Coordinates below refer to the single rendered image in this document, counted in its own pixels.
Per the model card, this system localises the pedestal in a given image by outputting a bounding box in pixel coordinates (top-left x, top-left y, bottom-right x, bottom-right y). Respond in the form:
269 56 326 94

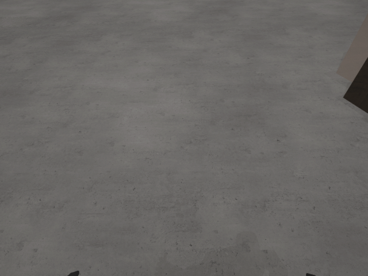
343 58 368 113

